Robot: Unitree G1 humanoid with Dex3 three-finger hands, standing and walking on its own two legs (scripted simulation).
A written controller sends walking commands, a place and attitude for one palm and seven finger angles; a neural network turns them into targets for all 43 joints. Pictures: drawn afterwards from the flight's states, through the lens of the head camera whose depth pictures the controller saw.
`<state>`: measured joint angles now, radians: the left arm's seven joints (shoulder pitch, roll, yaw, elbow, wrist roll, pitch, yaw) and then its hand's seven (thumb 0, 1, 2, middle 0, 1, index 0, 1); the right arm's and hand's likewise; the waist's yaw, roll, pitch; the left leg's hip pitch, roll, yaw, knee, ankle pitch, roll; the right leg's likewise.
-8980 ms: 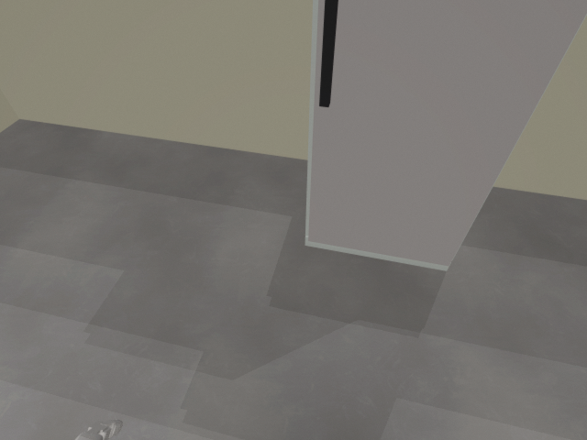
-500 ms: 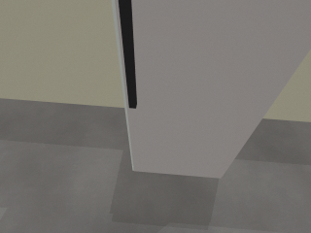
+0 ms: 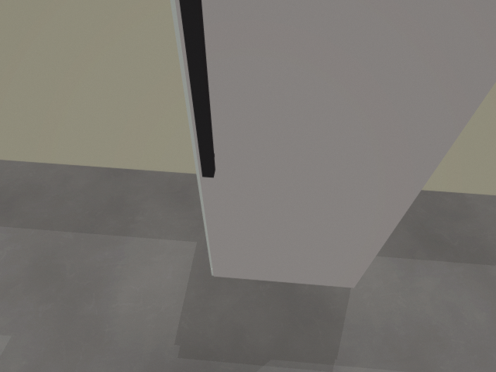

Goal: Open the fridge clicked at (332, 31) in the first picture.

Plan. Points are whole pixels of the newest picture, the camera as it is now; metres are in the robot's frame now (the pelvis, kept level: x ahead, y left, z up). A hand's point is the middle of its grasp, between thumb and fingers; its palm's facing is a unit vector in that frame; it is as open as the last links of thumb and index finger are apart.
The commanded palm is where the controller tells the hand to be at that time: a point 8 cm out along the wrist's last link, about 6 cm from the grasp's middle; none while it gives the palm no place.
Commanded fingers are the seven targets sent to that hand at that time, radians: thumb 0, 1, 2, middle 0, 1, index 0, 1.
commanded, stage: shuffle to correct the standing spot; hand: left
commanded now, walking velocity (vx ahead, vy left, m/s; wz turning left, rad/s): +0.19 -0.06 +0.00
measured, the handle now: (203, 89) +0.55 +0.13 +0.18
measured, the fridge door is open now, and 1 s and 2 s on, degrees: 0 0 0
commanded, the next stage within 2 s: come to a stop and stand still in 0.20 s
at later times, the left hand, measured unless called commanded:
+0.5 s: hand out of the picture +0.08 +0.16 -0.18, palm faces +0.03 -0.98 -0.18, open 7.3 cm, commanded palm none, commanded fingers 0.00 0.90 0.90 -0.20 -0.30 -0.20 -0.30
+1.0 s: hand out of the picture +0.10 +0.18 -0.19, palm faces +0.11 -0.98 -0.14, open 7.3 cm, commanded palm none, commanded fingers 0.00 0.90 0.90 -0.20 -0.30 -0.20 -0.30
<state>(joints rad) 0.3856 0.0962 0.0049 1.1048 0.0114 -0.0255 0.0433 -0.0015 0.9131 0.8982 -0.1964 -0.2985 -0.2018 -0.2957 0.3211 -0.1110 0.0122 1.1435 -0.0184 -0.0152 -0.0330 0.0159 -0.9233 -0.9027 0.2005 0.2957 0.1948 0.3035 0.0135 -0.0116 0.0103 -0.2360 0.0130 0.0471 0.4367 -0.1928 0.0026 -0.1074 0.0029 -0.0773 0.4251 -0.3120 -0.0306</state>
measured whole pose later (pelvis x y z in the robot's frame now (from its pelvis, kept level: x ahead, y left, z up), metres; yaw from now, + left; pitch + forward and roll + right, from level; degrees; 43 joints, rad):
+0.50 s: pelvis +0.09 +0.00 +0.00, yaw -1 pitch +1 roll +0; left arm 0.29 0.14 0.05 1.07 0.02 0.00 0.04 0.01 0.93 0.90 -0.20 -0.30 -0.20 -0.30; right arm 0.37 -0.07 0.00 1.14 -0.03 -0.04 -0.05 0.01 -0.91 -0.90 0.20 0.30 0.20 0.30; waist -0.01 -0.03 0.08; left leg -0.13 0.03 0.07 0.46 -0.34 -0.01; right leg -0.39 -0.05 -0.06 0.75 -0.36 -0.01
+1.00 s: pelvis +0.06 +0.00 -0.01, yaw +1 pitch -1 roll -1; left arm 0.24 0.18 0.06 1.01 0.03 0.05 0.03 0.00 0.92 0.90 -0.20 -0.30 -0.20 -0.30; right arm 0.20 -0.13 -0.03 1.00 -0.03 0.00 -0.02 0.00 -0.91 -0.90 0.20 0.30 0.19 0.30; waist 0.03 -0.08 0.02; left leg -0.23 -0.01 0.08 0.56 -0.31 0.06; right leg -0.40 -0.04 -0.04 0.74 -0.37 0.00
